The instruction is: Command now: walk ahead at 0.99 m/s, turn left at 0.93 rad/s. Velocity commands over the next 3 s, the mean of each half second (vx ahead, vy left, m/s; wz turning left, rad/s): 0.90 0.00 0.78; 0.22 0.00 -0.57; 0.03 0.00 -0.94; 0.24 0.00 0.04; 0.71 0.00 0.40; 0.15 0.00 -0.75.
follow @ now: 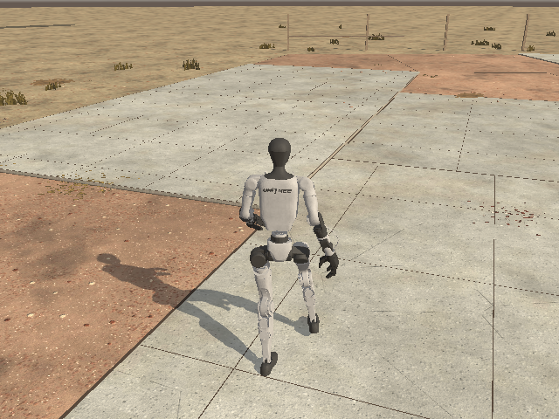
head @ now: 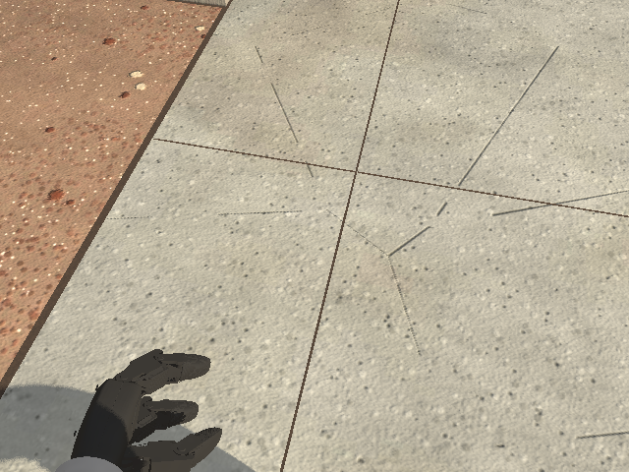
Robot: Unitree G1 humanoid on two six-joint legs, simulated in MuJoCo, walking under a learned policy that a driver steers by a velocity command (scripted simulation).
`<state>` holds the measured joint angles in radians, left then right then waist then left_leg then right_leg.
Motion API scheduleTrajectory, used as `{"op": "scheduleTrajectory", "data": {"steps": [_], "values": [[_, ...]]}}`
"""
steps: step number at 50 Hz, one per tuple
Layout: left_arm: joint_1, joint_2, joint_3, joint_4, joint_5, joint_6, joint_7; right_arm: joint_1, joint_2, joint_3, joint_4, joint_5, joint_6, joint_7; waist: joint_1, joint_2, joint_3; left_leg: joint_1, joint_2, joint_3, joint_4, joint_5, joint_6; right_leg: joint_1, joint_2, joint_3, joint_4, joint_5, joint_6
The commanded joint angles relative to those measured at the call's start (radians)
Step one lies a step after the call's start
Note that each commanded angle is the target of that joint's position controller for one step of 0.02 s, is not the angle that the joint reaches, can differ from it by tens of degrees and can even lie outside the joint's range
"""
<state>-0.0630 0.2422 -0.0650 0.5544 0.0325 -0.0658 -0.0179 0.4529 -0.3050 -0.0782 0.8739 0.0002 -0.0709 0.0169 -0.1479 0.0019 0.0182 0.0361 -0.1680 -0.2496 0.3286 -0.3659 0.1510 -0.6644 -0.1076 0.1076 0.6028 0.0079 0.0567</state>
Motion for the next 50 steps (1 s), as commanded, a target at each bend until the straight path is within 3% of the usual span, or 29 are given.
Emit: {"op": "scheduleTrajectory", "data": {"steps": [1,3,4,5,6,7,8,10,13,17,19,21,23,24,25,26,27,28,29,30,32,35,39,43,46,47,48,49,50], "values": [[0.04,0.146,0.057,-0.038,-0.007,-0.021,0.017,-0.023,-0.201,-0.055,-0.056,-0.005,-0.011,-0.007,0.082,0.064,-0.052,-0.168,0.16,-0.175,0.084,0.726,0.036,0.392,0.126,-0.086,-0.109,-0.034,-0.021],[0.408,0.248,0.109,0.051,-0.006,-0.034,0.044,-0.128,-0.238,-0.062,-0.082,-0.012,-0.024,0.001,0.301,0.04,-0.248,-0.287,0.112,-0.129,0.503,0.742,-0.008,0.799,0.077,-0.053,-0.069,-0.188,-0.059],[0.646,0.323,0.141,0.094,0.022,-0.038,0.064,-0.167,-0.1,-0.026,-0.123,-0.014,-0.038,-0.004,0.372,-0.114,-0.379,-0.46,0.061,-0.041,0.843,0.244,-0.001,1.03,-0.164,0.18,-0.082,-0.565,-0.079],[0.527,0.396,0.157,0.08,0.043,-0.028,0.055,-0.066,0.0,0.012,-0.202,0.039,-0.036,0.002,0.222,-0.478,-0.463,-0.736,-0.007,0.074,1.061,-0.143,-0.034,1.115,-0.395,0.794,-0.349,-0.818,-0.173],[0.391,0.291,0.154,0.055,0.036,-0.016,0.047,-0.105,-0.08,0.013,-0.165,0.009,-0.009,-0.011,0.208,-0.296,-0.3,-0.854,0.108,0.113,1.126,-0.029,-0.025,0.979,-0.351,0.765,-0.371,-0.967,-0.193],[0.34,0.195,0.132,0.048,0.026,-0.009,0.042,-0.176,-0.114,0.005,-0.163,-0.015,0.004,-0.002,0.217,-0.152,-0.189,-0.86,0.153,0.148,1.085,0.051,-0.032,0.862,-0.298,0.553,-0.344,-0.83,-0.18],[0.346,0.155,0.123,0.075,0.028,-0.007,0.038,-0.217,-0.111,0.003,-0.167,-0.025,0.014,0.011,0.211,-0.057,-0.109,-0.833,0.186,0.161,1.042,0.084,-0.043,0.751,-0.254,0.388,-0.345,-0.608,-0.166],[0.417,0.125,0.114,0.152,0.019,-0.018,0.037,-0.275,-0.062,0.016,-0.21,-0.044,0.039,0.043,0.189,-0.096,-0.041,-0.828,0.237,0.161,1.01,0.091,-0.054,0.654,-0.199,0.183,-0.363,-0.397,-0.137],[0.448,0.097,0.109,0.208,-0.008,-0.048,0.015,-0.356,-0.024,0.04,-0.28,-0.041,0.066,0.063,0.158,-0.089,0.004,-0.875,0.265,0.182,0.986,0.163,-0.056,0.605,-0.183,-0.003,-0.408,-0.155,-0.111],[0.418,0.144,0.117,0.229,0.0,-0.072,0.014,-0.465,-0.039,0.058,-0.35,-0.031,0.073,0.079,0.121,-0.074,0.092,-0.826,0.268,0.255,0.757,0.334,-0.053,0.522,-0.149,-0.234,-0.491,0.052,-0.097],[0.476,0.128,0.108,0.265,-0.001,-0.071,0.015,-0.549,-0.007,0.078,-0.357,-0.046,0.052,0.09,0.149,-0.003,0.172,-0.693,0.202,0.339,0.492,0.374,-0.038,0.48,-0.096,-0.313,-0.51,0.331,-0.093],[0.53,0.199,0.116,0.296,-0.007,-0.066,0.02,-0.497,0.008,0.086,-0.314,-0.055,0.029,0.087,0.133,-0.047,0.118,-0.463,0.097,0.386,0.364,0.382,-0.017,0.518,-0.108,-0.313,-0.45,0.724,-0.112],[0.54,0.266,0.123,0.316,-0.026,-0.045,0.033,-0.263,-0.055,0.062,-0.219,-0.068,0.016,0.062,0.022,-0.106,-0.03,-0.178,0.031,0.357,0.282,0.34,0.012,0.562,-0.116,-0.297,-0.134,0.933,-0.119],[0.461,0.379,0.152,0.294,-0.09,-0.042,0.045,-0.209,-0.132,0.01,-0.259,0.025,0.01,0.034,-0.092,-0.154,-0.108,-0.016,0.134,0.232,0.159,0.518,0.039,0.525,-0.124,-0.247,0.036,0.927,-0.104],[0.457,0.288,0.129,0.265,-0.063,-0.044,0.048,-0.107,-0.221,-0.002,-0.207,0.007,0.017,0.005,-0.089,-0.029,-0.248,0.261,0.32,0.066,0.22,0.899,0.063,0.362,-0.013,-0.239,0.4,0.207,-0.066],[0.683,0.129,0.088,0.287,-0.039,-0.05,0.026,-0.13,-0.247,0.016,-0.237,-0.055,0.015,-0.014,0.053,0.207,-0.527,0.588,0.655,-0.261,0.381,1.532,0.234,0.114,0.127,-0.042,0.841,-0.67,-0.034],[0.655,0.224,0.118,0.302,-0.076,-0.055,0.021,-0.098,-0.196,0.007,-0.234,-0.053,0.025,-0.007,-0.011,0.088,-0.662,0.515,0.65,-0.258,0.28,1.389,0.285,0.104,0.119,0.133,0.901,-0.672,-0.031],[0.54,0.23,0.131,0.263,-0.105,-0.046,0.027,-0.164,-0.169,0.011,-0.219,-0.032,0.017,-0.001,0.027,0.043,-0.457,0.341,0.588,-0.131,0.197,1.211,0.244,0.042,0.068,0.077,0.83,-0.615,-0.02],[0.481,0.183,0.127,0.246,-0.098,-0.033,0.04,-0.238,-0.118,0.021,-0.199,-0.006,-0.002,0.002,0.084,-0.026,-0.265,0.147,0.52,-0.033,0.127,1.042,0.181,0.002,0.025,0.013,0.725,-0.547,-0.005],[0.489,0.159,0.131,0.265,-0.085,-0.011,0.053,-0.295,-0.064,0.034,-0.2,0.002,-0.015,0.002,0.128,-0.026,-0.186,0.015,0.487,0.031,0.072,0.942,0.153,0.028,-0.001,-0.009,0.692,-0.498,0.01],[0.558,0.107,0.137,0.276,-0.072,0.035,0.06,-0.369,-0.045,0.028,-0.201,-0.015,-0.022,0.004,0.198,0.022,-0.131,-0.218,0.462,0.152,-0.021,0.878,0.127,0.175,-0.02,-0.033,0.682,-0.418,0.034],[0.51,0.08,0.147,0.219,-0.064,0.066,0.068,-0.447,-0.037,0.024,-0.187,-0.029,-0.022,-0.014,0.23,0.085,-0.065,-0.354,0.442,0.298,-0.084,0.818,0.11,0.149,-0.028,-0.063,0.593,-0.326,0.053],[0.413,0.07,0.143,0.165,-0.045,0.062,0.039,-0.452,-0.057,0.014,-0.169,-0.019,0.007,-0.055,0.196,0.078,-0.084,-0.285,0.4,0.431,-0.051,0.699,0.074,0.175,-0.021,-0.118,0.304,-0.047,0.017],[0.334,0.114,0.156,0.095,-0.047,0.081,-0.006,-0.429,-0.104,-0.005,-0.149,0.014,0.039,-0.058,0.172,0.083,-0.069,-0.169,0.469,0.438,0.028,0.641,0.042,0.173,-0.004,-0.158,0.159,-0.095,-0.038],[0.376,0.151,0.18,0.069,-0.046,0.09,-0.017,-0.442,-0.116,-0.02,-0.145,0.044,0.053,-0.055,0.212,0.074,-0.067,-0.138,0.479,0.464,0.207,0.721,-0.03,0.258,0.056,-0.216,0.036,-0.171,-0.11],[0.461,0.183,0.199,0.089,-0.04,0.084,-0.007,-0.42,-0.1,-0.02,-0.139,0.047,0.057,-0.051,0.248,0.015,-0.097,-0.179,0.431,0.488,0.377,0.707,-0.075,0.387,0.102,-0.215,-0.051,-0.084,-0.153],[0.509,0.303,0.236,0.083,-0.036,0.077,0.015,-0.389,-0.092,-0.019,-0.154,0.02,0.057,-0.045,0.255,-0.207,-0.084,-0.369,0.315,0.507,0.664,0.364,-0.161,0.528,-0.007,0.029,-0.132,0.504,-0.232],[0.474,0.38,0.24,0.05,-0.007,0.069,0.02,-0.355,-0.033,-0.002,-0.197,-0.026,0.057,-0.036,0.162,-0.398,-0.193,-0.691,0.101,0.389,0.976,-0.329,-0.233,0.743,-0.186,0.444,-0.142,0.67,-0.441],[0.445,0.328,0.226,0.012,0.0,0.051,0.002,-0.371,-0.081,-0.005,-0.187,-0.017,0.055,-0.026,0.205,-0.225,-0.343,-0.718,0.108,0.152,1.057,-0.316,-0.21,0.769,-0.226,0.545,-0.225,0.385,-0.465]]}}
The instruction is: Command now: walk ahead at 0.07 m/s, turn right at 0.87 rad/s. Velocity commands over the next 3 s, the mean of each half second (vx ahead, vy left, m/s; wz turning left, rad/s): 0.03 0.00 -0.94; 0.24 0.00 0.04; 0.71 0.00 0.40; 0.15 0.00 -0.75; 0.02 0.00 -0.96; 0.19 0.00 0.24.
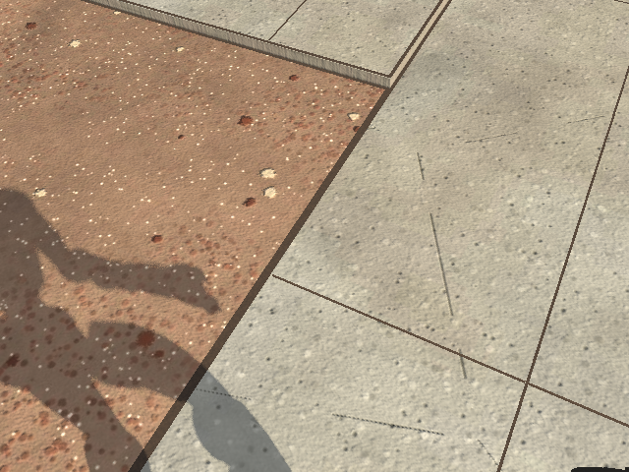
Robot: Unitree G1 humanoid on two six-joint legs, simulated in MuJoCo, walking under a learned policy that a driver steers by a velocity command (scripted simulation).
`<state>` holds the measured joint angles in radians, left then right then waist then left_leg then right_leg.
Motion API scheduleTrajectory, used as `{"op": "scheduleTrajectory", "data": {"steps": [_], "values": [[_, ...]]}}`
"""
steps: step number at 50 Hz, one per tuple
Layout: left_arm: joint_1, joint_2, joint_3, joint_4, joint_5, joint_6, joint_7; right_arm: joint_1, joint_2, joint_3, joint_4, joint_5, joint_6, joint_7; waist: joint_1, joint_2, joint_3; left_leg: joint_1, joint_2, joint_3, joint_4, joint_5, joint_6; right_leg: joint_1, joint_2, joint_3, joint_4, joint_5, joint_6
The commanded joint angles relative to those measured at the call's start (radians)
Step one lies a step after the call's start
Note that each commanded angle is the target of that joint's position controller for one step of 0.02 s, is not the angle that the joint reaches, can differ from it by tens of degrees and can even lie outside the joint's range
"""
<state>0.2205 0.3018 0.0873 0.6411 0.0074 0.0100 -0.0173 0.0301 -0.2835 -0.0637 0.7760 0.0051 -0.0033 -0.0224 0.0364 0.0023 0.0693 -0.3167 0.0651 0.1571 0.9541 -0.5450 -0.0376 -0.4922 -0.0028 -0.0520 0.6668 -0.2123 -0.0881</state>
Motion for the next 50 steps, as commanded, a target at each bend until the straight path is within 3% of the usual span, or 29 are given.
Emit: {"op": "scheduleTrajectory", "data": {"steps": [1,2,3,6,10,16,19,20,21,22,23,24,25,26,28,31,34,36,38,39,40,41,42,43,44,45,47,48,50], "values": [[0.104,0.243,0.067,-0.09,0.009,-0.036,-0.004,0.007,-0.116,-0.026,-0.099,0.007,-0.015,0.015,0.006,-0.129,-0.325,-0.394,-0.103,-0.276,0.413,-0.054,0.007,0.536,-0.308,0.64,-0.319,0.422,-0.274],[0.052,0.209,0.061,-0.094,-0.022,-0.033,0.005,-0.015,-0.104,-0.026,-0.093,0.0,-0.015,0.006,-0.02,-0.033,-0.242,-0.407,-0.076,-0.279,0.344,0.027,0.014,0.452,-0.255,0.571,-0.332,0.275,-0.214],[0.0,0.178,0.052,-0.107,-0.037,-0.021,0.02,-0.03,-0.113,-0.03,-0.092,-0.012,-0.011,-0.005,-0.04,-0.028,-0.191,-0.391,-0.059,-0.284,0.259,0.091,0.015,0.365,-0.222,0.517,-0.341,0.203,-0.176],[-0.029,0.162,0.051,-0.143,-0.016,0.003,0.055,-0.024,-0.082,-0.027,-0.08,-0.007,-0.006,-0.005,-0.055,-0.079,-0.208,-0.284,-0.098,-0.277,0.08,0.18,-0.008,0.297,-0.137,0.451,-0.331,0.224,-0.126],[-0.012,0.183,0.063,-0.157,-0.021,0.02,0.075,-0.029,-0.06,-0.02,-0.067,0.002,-0.006,-0.007,-0.036,-0.103,-0.232,-0.245,-0.131,-0.303,-0.096,0.219,-0.038,0.308,-0.116,0.495,-0.312,0.157,-0.112],[-0.045,0.182,0.064,-0.186,-0.018,0.042,0.065,-0.021,-0.094,-0.035,-0.062,0.007,-0.023,0.007,-0.01,-0.184,-0.194,-0.147,-0.146,-0.319,-0.274,0.239,-0.024,0.268,-0.082,0.602,-0.299,0.03,-0.087],[-0.087,0.182,0.062,-0.203,-0.028,0.048,0.057,0.052,-0.12,-0.051,-0.046,0.01,-0.039,0.018,-0.039,-0.193,-0.189,-0.005,-0.135,-0.307,-0.471,0.294,0.005,0.233,-0.048,0.644,-0.252,0.042,-0.059],[-0.098,0.17,0.057,-0.208,-0.034,0.05,0.055,0.094,-0.138,-0.061,-0.033,0.007,-0.04,0.018,-0.057,-0.164,-0.19,0.095,-0.094,-0.305,-0.584,0.383,0.022,0.18,-0.007,0.619,-0.206,-0.025,-0.03],[-0.028,0.113,0.04,-0.199,-0.031,0.053,0.05,0.103,-0.195,-0.075,-0.04,-0.005,-0.032,0.013,-0.021,-0.001,-0.228,0.23,0.1,-0.459,-0.633,0.378,0.094,0.073,0.081,0.507,-0.03,-0.31,0.016],[-0.029,0.116,0.04,-0.228,-0.04,0.044,0.045,0.077,-0.239,-0.078,-0.046,-0.039,-0.021,0.008,0.015,0.303,-0.171,0.193,0.261,-0.701,-0.706,0.446,0.239,-0.101,0.205,0.277,0.221,-0.414,0.07],[-0.009,0.209,0.064,-0.211,-0.021,0.031,0.036,0.02,-0.181,-0.067,-0.086,-0.051,-0.026,0.003,0.021,0.252,-0.139,0.152,0.313,-0.716,-0.703,0.459,0.286,-0.15,0.109,0.269,0.411,-0.359,0.109],[0.002,0.237,0.074,-0.18,-0.026,0.032,0.03,-0.028,-0.131,-0.054,-0.11,-0.038,-0.022,-0.009,0.025,0.176,-0.123,0.132,0.26,-0.587,-0.678,0.439,0.255,-0.144,0.076,0.24,0.48,-0.285,0.123],[0.014,0.218,0.071,-0.155,-0.026,0.04,0.032,-0.047,-0.11,-0.047,-0.122,-0.024,-0.015,-0.02,0.021,0.122,-0.107,0.129,0.193,-0.485,-0.659,0.41,0.217,-0.147,0.061,0.218,0.534,-0.223,0.138],[0.024,0.191,0.062,-0.151,-0.023,0.047,0.03,-0.042,-0.111,-0.043,-0.124,-0.013,-0.009,-0.031,0.01,0.105,-0.097,0.143,0.173,-0.433,-0.654,0.423,0.209,-0.178,0.047,0.197,0.6,-0.177,0.15],[-0.017,0.139,0.036,-0.168,-0.03,0.045,0.026,0.021,-0.12,-0.037,-0.113,-0.018,0.001,-0.038,-0.027,0.087,-0.084,0.153,0.151,-0.358,-0.66,0.522,0.233,-0.186,0.021,0.13,0.594,-0.155,0.167],[-0.086,0.081,0.003,-0.191,-0.015,0.03,0.037,0.122,-0.148,-0.039,-0.085,-0.021,0.009,-0.021,-0.081,0.117,-0.132,0.242,0.159,-0.362,-0.629,0.66,0.28,-0.132,0.025,0.138,0.428,-0.232,0.18],[-0.056,0.022,-0.024,-0.156,0.002,0.021,0.04,0.072,-0.124,-0.022,-0.082,-0.007,0.005,0.011,-0.052,0.17,-0.165,0.165,0.125,-0.317,-0.611,0.665,0.258,0.112,0.003,0.095,0.108,-0.277,0.172],[-0.032,0.05,-0.01,-0.124,-0.003,0.021,0.044,0.095,-0.151,-0.027,-0.07,0.013,0.005,0.026,-0.047,0.197,-0.133,0.131,0.111,-0.348,-0.582,0.662,0.246,0.217,0.04,0.051,-0.112,-0.151,0.173],[0.022,0.087,0.005,-0.101,-0.018,0.018,0.04,0.158,-0.18,-0.035,-0.062,0.044,0.007,0.025,-0.029,0.171,-0.157,0.026,0.083,-0.401,-0.598,0.263,0.205,0.413,0.061,0.03,-0.307,-0.05,0.12],[0.096,0.11,0.013,-0.094,-0.027,0.016,0.045,0.142,-0.143,-0.022,-0.073,0.037,-0.003,0.029,0.014,0.122,-0.175,-0.15,0.05,-0.418,-0.56,0.0,0.149,0.585,-0.042,0.118,-0.29,-0.115,0.068],[0.239,0.18,0.031,-0.065,-0.006,0.013,0.052,0.076,-0.055,0.001,-0.112,0.027,-0.019,0.038,0.086,-0.07,-0.192,-0.43,-0.063,-0.282,-0.299,-0.098,0.065,0.753,-0.25,0.346,-0.324,-0.41,-0.023],[0.259,0.278,0.065,-0.034,0.011,-0.005,0.038,-0.015,-0.066,-0.002,-0.178,0.056,-0.041,0.033,0.111,-0.29,-0.101,-0.604,-0.064,-0.185,-0.067,-0.038,0.055,0.606,-0.436,0.635,-0.488,-0.676,-0.148],[0.19,0.202,0.041,-0.049,0.019,-0.043,0.04,-0.022,-0.123,-0.023,-0.178,0.057,-0.048,0.026,0.085,-0.225,-0.024,-0.638,-0.014,-0.266,0.086,0.042,0.059,0.549,-0.416,0.644,-0.525,-0.693,-0.153],[0.114,0.139,0.023,-0.053,0.008,-0.07,0.045,0.037,-0.123,-0.032,-0.154,0.049,-0.047,0.029,0.031,-0.229,0.008,-0.667,-0.009,-0.28,0.147,0.131,0.061,0.545,-0.374,0.548,-0.526,-0.594,-0.108],[0.07,0.099,0.012,-0.06,-0.007,-0.087,0.048,0.099,-0.122,-0.038,-0.123,0.033,-0.044,0.028,0.003,-0.215,-0.013,-0.662,0.006,-0.273,0.189,0.194,0.049,0.557,-0.337,0.452,-0.522,-0.493,-0.07],[0.06,0.079,0.006,-0.051,-0.017,-0.097,0.048,0.117,-0.115,-0.04,-0.117,0.024,-0.042,0.032,-0.004,-0.194,0.003,-0.666,0.019,-0.272,0.223,0.256,0.037,0.544,-0.323,0.372,-0.533,-0.396,-0.052],[0.07,0.071,0.006,-0.039,-0.007,-0.112,0.048,0.12,-0.085,-0.034,-0.121,0.025,-0.037,0.039,-0.007,-0.153,0.005,-0.639,0.031,-0.242,0.285,0.362,0.016,0.499,-0.295,0.231,-0.555,-0.248,-0.033],[0.116,0.105,0.004,-0.01,0.048,-0.098,0.034,0.065,-0.091,-0.036,-0.137,-0.083,0.0,0.088,-0.004,-0.058,0.01,-0.575,0.005,-0.189,0.295,0.359,0.015,0.412,-0.279,0.158,-0.585,-0.253,-0.026],[0.112,0.111,0.011,0.004,0.045,-0.101,0.029,0.057,-0.079,-0.036,-0.153,-0.052,0.027,0.125,-0.014,-0.121,0.04,-0.581,0.023,-0.194,0.269,0.408,0.012,0.396,-0.278,0.073,-0.602,-0.227,-0.011]]}}
Over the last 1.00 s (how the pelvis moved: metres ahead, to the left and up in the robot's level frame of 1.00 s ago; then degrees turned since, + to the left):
0.64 0.03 -0.02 4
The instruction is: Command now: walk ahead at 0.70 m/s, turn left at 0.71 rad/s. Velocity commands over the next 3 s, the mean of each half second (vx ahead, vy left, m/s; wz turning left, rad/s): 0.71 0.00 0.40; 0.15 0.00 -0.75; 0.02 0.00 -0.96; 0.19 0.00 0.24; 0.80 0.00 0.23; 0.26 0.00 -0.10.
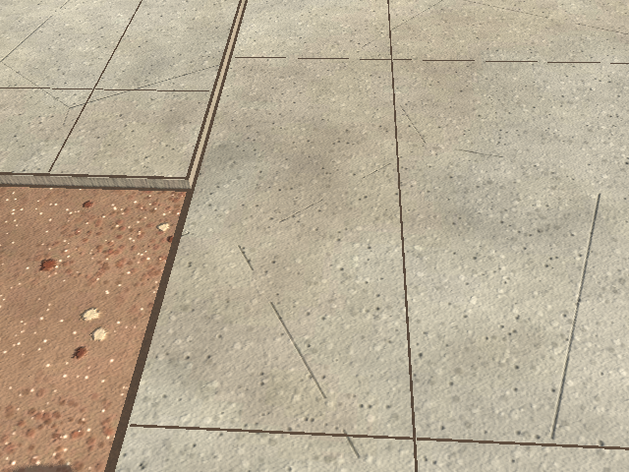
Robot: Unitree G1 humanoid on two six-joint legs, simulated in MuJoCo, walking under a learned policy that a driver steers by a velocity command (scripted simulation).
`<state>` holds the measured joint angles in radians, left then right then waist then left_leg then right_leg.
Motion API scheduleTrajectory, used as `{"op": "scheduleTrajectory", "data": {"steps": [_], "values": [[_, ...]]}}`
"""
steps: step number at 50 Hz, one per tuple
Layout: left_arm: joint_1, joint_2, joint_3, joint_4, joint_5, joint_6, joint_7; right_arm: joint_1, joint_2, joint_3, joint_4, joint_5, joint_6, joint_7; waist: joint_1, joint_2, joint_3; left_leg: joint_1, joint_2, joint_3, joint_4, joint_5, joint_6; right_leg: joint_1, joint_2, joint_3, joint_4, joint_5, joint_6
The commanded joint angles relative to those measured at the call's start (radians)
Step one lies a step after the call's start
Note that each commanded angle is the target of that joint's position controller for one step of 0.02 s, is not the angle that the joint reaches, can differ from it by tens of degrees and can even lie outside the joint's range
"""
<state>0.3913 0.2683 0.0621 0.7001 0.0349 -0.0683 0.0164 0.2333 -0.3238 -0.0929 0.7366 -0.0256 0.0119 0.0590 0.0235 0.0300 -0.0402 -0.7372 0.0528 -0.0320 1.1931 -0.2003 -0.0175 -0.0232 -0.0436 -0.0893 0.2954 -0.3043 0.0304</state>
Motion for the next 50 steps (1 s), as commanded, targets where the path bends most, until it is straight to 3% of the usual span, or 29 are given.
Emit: {"op": "scheduleTrajectory", "data": {"steps": [1,7,9,10,11,12,13,14,15,16,17,18,19,20,24,27,29,31,32,33,34,35,36,37,38,41,43,46,50], "values": [[-0.058,0.144,0.037,-0.046,0.014,-0.026,-0.003,-0.153,-0.042,-0.007,-0.119,-0.012,0.017,0.052,-0.006,-0.162,0.16,-0.163,0.047,-0.009,-0.001,0.084,-0.006,-0.066,-0.244,0.075,-0.236,-0.123,-0.122],[0.0,0.186,0.052,0.032,0.02,-0.022,0.005,-0.293,-0.035,0.02,-0.18,-0.013,0.019,0.066,0.035,-0.143,0.219,-0.076,0.07,0.134,-0.317,-0.008,0.106,0.066,-0.28,-0.108,-0.25,0.001,-0.108],[0.002,0.214,0.054,0.052,0.016,-0.009,0.001,-0.254,-0.043,0.023,-0.179,-0.006,0.019,0.045,0.001,-0.149,0.172,0.081,-0.01,0.22,-0.388,-0.145,0.171,0.103,-0.268,-0.183,-0.099,0.51,-0.1],[0.009,0.243,0.058,0.063,0.015,0.002,-0.003,-0.143,-0.067,0.011,-0.155,0.004,0.013,0.026,-0.057,-0.154,0.083,0.236,-0.095,0.264,-0.377,-0.221,0.2,0.114,-0.27,-0.203,0.1,0.884,-0.105],[-0.019,0.274,0.062,0.056,0.003,0.015,-0.009,0.067,-0.098,-0.008,-0.1,0.014,0.0,0.009,-0.166,-0.143,-0.038,0.493,-0.172,0.274,-0.417,-0.21,0.225,0.043,-0.262,-0.212,0.388,1.105,-0.103],[-0.006,0.233,0.043,0.044,0.003,0.007,-0.008,0.293,-0.163,-0.038,-0.018,-0.006,-0.009,-0.002,-0.26,-0.051,-0.162,0.878,-0.154,0.118,-0.506,-0.198,0.236,-0.223,-0.236,-0.195,0.723,0.888,-0.077],[0.006,0.032,-0.011,-0.037,0.004,-0.005,-0.033,0.249,-0.313,-0.06,-0.009,-0.006,-0.012,-0.018,-0.144,0.358,-0.164,1.07,0.159,-0.465,-0.787,-0.624,0.282,-0.676,-0.042,-0.132,1.057,-0.203,-0.022],[-0.109,0.108,-0.004,-0.075,0.006,-0.02,-0.032,0.269,-0.312,-0.06,-0.052,0.015,-0.019,-0.023,-0.192,0.225,-0.283,1.056,0.234,-0.783,-0.966,-0.697,0.273,-0.714,0.008,0.123,1.2,-0.183,-0.039],[-0.186,0.149,0.006,-0.075,-0.023,-0.025,-0.029,0.245,-0.271,-0.05,-0.026,-0.011,-0.023,-0.032,-0.181,0.096,-0.141,0.993,0.267,-0.664,-0.967,-0.443,0.242,-0.802,-0.023,0.131,1.245,-0.072,-0.061],[-0.14,0.116,-0.009,-0.039,-0.036,-0.029,-0.021,0.206,-0.218,-0.035,-0.02,-0.023,-0.038,-0.044,-0.12,0.006,-0.034,0.827,0.278,-0.511,-0.908,-0.082,0.237,-0.75,-0.066,0.125,1.19,0.002,-0.072],[-0.106,0.101,-0.015,0.0,-0.027,-0.021,-0.024,0.126,-0.148,-0.012,-0.028,-0.027,-0.057,-0.047,-0.063,-0.061,0.012,0.674,0.24,-0.37,-0.878,0.174,0.212,-0.648,-0.1,0.139,1.111,0.041,-0.069],[-0.033,0.092,-0.014,0.037,-0.022,0.0,-0.027,0.079,-0.104,0.007,-0.029,-0.02,-0.073,-0.045,-0.01,-0.043,0.032,0.567,0.217,-0.25,-0.877,0.41,0.188,-0.544,-0.1,0.157,1.066,0.037,-0.061],[-0.03,0.149,0.019,0.043,-0.119,-0.012,-0.01,0.033,-0.048,0.011,-0.047,0.033,-0.103,-0.041,-0.022,0.028,-0.015,0.61,0.206,-0.188,-0.879,0.493,0.173,-0.553,-0.127,0.241,1.063,0.03,-0.059],[-0.029,0.151,0.023,0.054,-0.13,-0.004,-0.005,0.001,-0.042,0.016,-0.04,0.04,-0.118,-0.043,-0.004,0.035,-0.004,0.613,0.198,-0.12,-0.901,0.553,0.165,-0.566,-0.112,0.252,1.013,0.047,-0.052],[-0.101,0.069,0.017,0.045,-0.073,-0.001,-0.018,-0.091,-0.064,0.008,-0.052,0.002,-0.128,-0.084,0.027,0.026,0.096,0.512,0.052,0.17,-0.995,0.773,0.029,-0.521,0.003,0.114,0.702,0.295,-0.042],[-0.129,0.05,0.018,0.036,-0.057,-0.015,-0.049,-0.101,-0.071,0.01,-0.073,0.019,-0.097,-0.134,0.004,0.028,0.073,0.571,0.022,0.273,-0.898,0.894,-0.031,-0.464,0.064,-0.05,0.437,0.512,-0.014],[-0.069,0.058,0.028,0.04,-0.055,-0.009,-0.071,-0.062,-0.097,0.003,-0.072,0.019,-0.066,-0.168,0.011,0.043,-0.001,0.641,0.042,0.299,-0.759,1.06,-0.052,-0.356,0.123,-0.128,0.352,0.554,0.003],[0.138,0.137,0.064,0.065,-0.062,0.025,-0.069,-0.14,-0.111,-0.009,-0.111,0.03,-0.049,-0.172,0.117,0.115,-0.08,0.588,0.067,0.293,-0.578,1.177,-0.068,-0.113,0.16,-0.126,0.372,0.448,-0.038],[0.332,0.199,0.092,0.104,-0.066,0.044,-0.053,-0.234,-0.088,-0.007,-0.148,0.041,-0.053,-0.159,0.222,0.04,-0.114,0.472,0.054,0.265,-0.31,0.974,-0.067,0.078,0.133,-0.041,0.33,0.46,-0.1],[0.419,0.151,0.077,0.15,-0.066,0.05,-0.03,-0.346,0.01,0.02,-0.171,0.052,-0.062,-0.116,0.282,-0.232,-0.01,0.332,-0.098,0.245,0.113,-0.052,-0.07,0.12,0.031,0.09,0.104,0.688,-0.177],[0.294,0.123,0.045,0.121,0.002,0.019,-0.023,-0.317,0.139,0.05,-0.217,0.032,-0.077,-0.079,0.122,-0.394,0.105,0.087,-0.247,0.08,0.492,-0.52,-0.083,0.057,0.012,0.33,0.217,1.108,-0.248],[0.113,0.172,0.036,0.017,0.035,-0.019,-0.029,-0.032,0.132,0.06,-0.202,0.024,-0.085,-0.06,-0.048,-0.292,-0.106,0.025,-0.238,-0.141,0.583,-0.486,-0.087,0.1,-0.187,0.706,0.162,1.101,-0.437],[-0.04,0.217,0.059,-0.078,0.009,-0.018,-0.032,0.0,0.004,0.046,-0.202,0.023,-0.086,-0.046,-0.076,-0.111,-0.172,0.078,-0.206,-0.201,0.48,-0.385,-0.036,0.036,-0.225,0.835,0.022,0.664,-0.483],[-0.142,0.236,0.076,-0.122,-0.036,-0.011,-0.028,-0.047,-0.068,0.02,-0.2,0.028,-0.081,-0.046,-0.12,0.067,-0.061,0.077,-0.16,-0.188,0.348,-0.312,-0.011,-0.097,-0.196,0.832,-0.05,0.252,-0.453],[-0.181,0.203,0.067,-0.141,-0.062,-0.003,-0.025,-0.106,-0.076,0.012,-0.204,0.021,-0.068,-0.055,-0.118,0.15,-0.031,0.102,-0.127,-0.176,0.239,-0.27,-0.009,-0.194,-0.164,0.826,-0.092,0.033,-0.412],[-0.17,0.175,0.072,-0.149,-0.058,0.03,0.006,-0.214,-0.028,0.018,-0.212,0.018,-0.037,-0.077,-0.068,0.051,0.03,0.198,-0.112,-0.14,-0.182,-0.236,-0.048,-0.305,-0.015,0.633,-0.046,0.102,-0.315],[-0.109,0.196,0.089,-0.125,-0.054,0.062,0.028,-0.23,0.029,0.03,-0.198,0.017,-0.035,-0.087,-0.029,-0.03,-0.053,0.27,-0.143,-0.117,-0.313,-0.178,-0.078,-0.27,0.012,0.578,0.019,0.315,-0.292],[-0.124,0.193,0.097,-0.142,-0.064,0.1,0.039,-0.218,0.017,0.025,-0.169,0.044,-0.033,-0.085,-0.009,-0.126,-0.118,0.344,-0.16,-0.108,-0.457,-0.065,-0.086,-0.242,0.034,0.565,0.059,0.292,-0.226],[-0.195,0.156,0.088,-0.18,-0.071,0.118,0.026,-0.172,-0.016,0.003,-0.125,0.043,-0.049,-0.071,-0.031,-0.204,-0.093,0.476,-0.143,-0.109,-0.767,0.061,-0.04,-0.264,0.073,0.615,0.138,0.12,-0.155]]}}
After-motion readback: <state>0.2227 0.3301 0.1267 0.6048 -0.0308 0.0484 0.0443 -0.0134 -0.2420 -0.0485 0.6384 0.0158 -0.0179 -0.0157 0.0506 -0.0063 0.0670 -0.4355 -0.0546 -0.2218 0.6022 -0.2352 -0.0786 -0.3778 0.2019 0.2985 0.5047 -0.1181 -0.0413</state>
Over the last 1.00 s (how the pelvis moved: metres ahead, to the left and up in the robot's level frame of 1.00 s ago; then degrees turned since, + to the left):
0.13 0.02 0.02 -24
